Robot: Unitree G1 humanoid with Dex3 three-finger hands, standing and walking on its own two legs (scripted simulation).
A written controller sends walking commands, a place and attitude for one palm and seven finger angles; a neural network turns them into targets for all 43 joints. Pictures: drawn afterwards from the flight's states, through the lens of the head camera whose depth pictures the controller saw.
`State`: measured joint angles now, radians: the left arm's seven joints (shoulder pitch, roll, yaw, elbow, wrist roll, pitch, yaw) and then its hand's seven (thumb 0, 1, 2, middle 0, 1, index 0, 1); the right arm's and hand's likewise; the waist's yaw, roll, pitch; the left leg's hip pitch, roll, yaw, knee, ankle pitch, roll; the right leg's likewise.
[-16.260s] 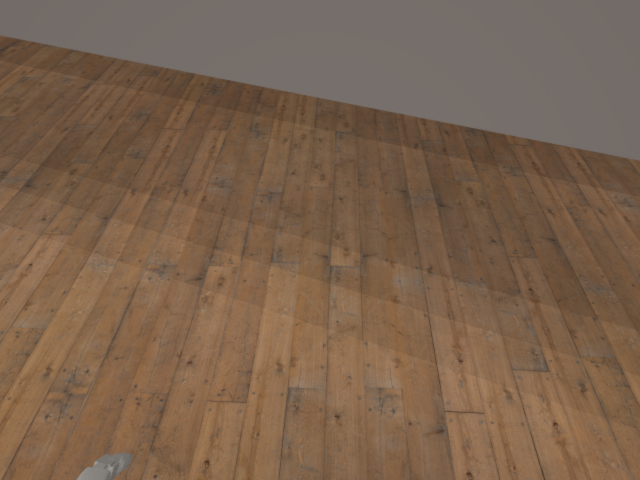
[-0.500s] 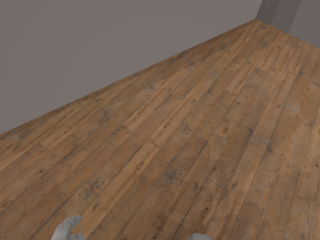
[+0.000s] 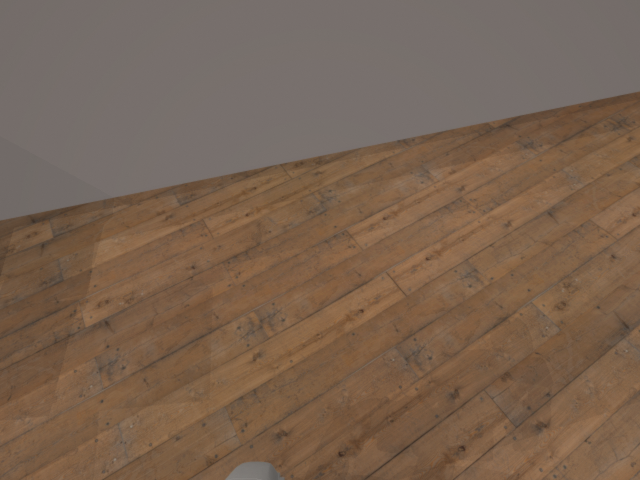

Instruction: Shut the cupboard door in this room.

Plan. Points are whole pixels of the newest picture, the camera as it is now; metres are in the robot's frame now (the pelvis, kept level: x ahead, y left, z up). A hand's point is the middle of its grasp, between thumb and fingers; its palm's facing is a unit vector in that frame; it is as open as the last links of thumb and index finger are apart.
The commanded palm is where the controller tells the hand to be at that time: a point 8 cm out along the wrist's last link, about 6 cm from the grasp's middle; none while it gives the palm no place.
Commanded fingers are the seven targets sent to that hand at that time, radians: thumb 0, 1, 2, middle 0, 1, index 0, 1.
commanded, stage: walk to a spot facing it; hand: left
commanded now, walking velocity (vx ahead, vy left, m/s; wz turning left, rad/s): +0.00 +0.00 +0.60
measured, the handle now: out of the picture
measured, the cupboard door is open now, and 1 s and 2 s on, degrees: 84 84 84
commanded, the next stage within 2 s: none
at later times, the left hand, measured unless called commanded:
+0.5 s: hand out of the picture +0.06 +0.28 -0.15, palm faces +0.25 -0.94 -0.23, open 7.4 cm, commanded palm none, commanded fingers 0.00 0.90 0.90 -0.20 -0.30 -0.20 -0.30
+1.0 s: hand out of the picture -0.01 +0.20 -0.16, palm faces +0.60 -0.77 -0.22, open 7.4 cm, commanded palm none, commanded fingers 0.00 0.90 0.90 -0.20 -0.30 -0.20 -0.30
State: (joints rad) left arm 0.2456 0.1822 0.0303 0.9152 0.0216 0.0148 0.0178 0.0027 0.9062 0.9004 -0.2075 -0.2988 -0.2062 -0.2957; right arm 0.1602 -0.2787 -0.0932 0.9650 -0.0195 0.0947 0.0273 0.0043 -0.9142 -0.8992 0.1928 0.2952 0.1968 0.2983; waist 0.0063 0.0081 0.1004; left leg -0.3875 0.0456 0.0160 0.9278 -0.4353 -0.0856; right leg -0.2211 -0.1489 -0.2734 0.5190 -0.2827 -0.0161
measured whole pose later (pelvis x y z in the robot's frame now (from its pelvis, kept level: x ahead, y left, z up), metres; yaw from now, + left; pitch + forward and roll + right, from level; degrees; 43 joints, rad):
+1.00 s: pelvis +0.13 +0.07 +0.00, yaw +35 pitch +0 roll +0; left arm 0.41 0.17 0.03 1.04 0.03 -0.06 0.01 0.00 0.91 0.90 -0.20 -0.30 -0.20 -0.30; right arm 0.15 -0.27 -0.09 0.97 -0.03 0.04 0.06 0.00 -0.92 -0.90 0.19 0.29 0.19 0.30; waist 0.02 0.02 0.07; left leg -0.61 0.10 0.06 0.94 -0.16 -0.03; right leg 0.04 -0.11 -0.31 0.32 -0.33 0.06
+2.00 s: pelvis +0.47 +0.34 +0.00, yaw +40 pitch -2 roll +0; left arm 0.27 0.18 0.05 1.08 0.01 -0.07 0.01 -0.01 0.94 0.90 -0.20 -0.30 -0.20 -0.30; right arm 0.28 -0.17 -0.07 1.08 -0.03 -0.02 0.01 0.00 -0.91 -0.90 0.19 0.30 0.20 0.30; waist -0.03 0.03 0.05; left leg -0.56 0.11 0.00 1.15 -0.22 -0.01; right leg -0.18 0.00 -0.18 0.42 -0.22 -0.07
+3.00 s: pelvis +0.65 +0.52 +0.00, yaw +65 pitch -1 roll +2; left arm 0.17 0.15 0.03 0.92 0.01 0.00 0.03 0.00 0.91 0.90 -0.21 -0.30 -0.20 -0.30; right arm 0.22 -0.24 -0.10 0.99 -0.02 0.07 0.02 0.00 -0.91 -0.90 0.19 0.30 0.20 0.30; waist -0.04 0.04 0.08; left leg -0.48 0.04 0.01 1.16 -0.38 -0.07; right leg -0.25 -0.12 -0.24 0.50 -0.23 -0.02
